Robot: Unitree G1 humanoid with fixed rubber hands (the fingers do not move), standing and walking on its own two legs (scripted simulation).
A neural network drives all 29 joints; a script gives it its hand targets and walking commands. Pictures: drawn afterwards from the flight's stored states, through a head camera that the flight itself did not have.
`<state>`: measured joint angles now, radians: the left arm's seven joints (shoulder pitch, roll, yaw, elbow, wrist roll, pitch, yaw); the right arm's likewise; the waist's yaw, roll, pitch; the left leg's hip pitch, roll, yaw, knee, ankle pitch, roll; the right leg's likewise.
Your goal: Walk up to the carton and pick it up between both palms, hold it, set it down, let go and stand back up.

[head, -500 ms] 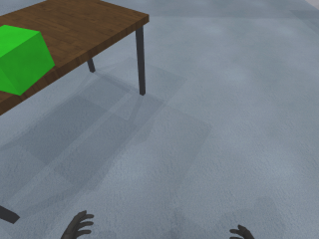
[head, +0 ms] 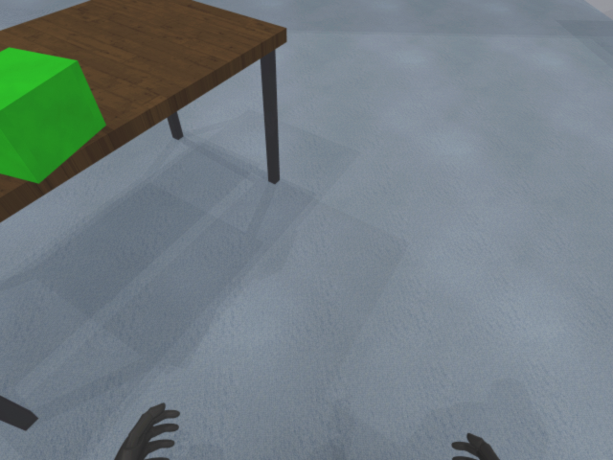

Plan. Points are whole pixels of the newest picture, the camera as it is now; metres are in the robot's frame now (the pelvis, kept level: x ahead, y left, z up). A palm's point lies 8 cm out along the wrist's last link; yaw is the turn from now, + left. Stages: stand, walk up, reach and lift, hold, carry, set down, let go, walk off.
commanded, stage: stand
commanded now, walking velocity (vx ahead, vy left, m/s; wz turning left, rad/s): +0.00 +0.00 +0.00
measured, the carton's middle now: (23, 113) +0.74 +0.62 +0.02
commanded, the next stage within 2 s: none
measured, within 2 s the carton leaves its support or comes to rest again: neither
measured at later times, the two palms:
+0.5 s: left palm out of the picture +0.13 +0.23 -0.09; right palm out of the picture +0.11 -0.25 -0.10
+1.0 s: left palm out of the picture +0.12 +0.24 -0.10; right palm out of the picture +0.09 -0.25 -0.10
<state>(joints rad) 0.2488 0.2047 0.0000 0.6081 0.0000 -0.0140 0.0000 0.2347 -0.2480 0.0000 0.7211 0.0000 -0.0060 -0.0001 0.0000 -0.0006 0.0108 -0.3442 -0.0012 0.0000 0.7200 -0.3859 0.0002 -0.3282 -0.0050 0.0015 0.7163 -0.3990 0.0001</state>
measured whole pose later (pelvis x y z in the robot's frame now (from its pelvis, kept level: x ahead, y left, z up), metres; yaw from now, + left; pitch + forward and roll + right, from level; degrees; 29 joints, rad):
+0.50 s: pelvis +0.00 +0.00 +0.00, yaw +0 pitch +0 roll +0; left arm 0.25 0.21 0.00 0.61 0.00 -0.02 0.00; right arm 0.23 -0.25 0.00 0.74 0.00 -0.01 0.00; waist 0.00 0.00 0.01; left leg -0.35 0.00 0.00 0.72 -0.39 0.00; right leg -0.33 -0.01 0.00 0.72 -0.40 0.00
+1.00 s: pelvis -0.01 +0.00 +0.00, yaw +0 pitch +0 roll +0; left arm 0.25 0.22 0.00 0.65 0.00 -0.02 0.00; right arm 0.23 -0.25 0.00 0.78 0.00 -0.02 0.00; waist 0.00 -0.01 0.01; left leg -0.35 0.00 0.00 0.72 -0.38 0.00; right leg -0.33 -0.01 0.00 0.72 -0.39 0.00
